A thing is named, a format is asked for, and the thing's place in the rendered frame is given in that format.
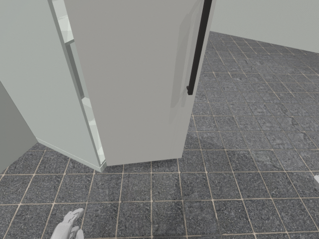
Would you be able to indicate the left robot hand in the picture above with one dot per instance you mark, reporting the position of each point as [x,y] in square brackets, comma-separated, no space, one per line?
[64,229]

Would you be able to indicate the handle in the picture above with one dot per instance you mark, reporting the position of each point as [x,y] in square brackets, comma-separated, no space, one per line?
[199,44]

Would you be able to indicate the fridge door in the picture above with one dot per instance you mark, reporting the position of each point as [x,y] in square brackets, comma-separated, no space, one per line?
[136,57]

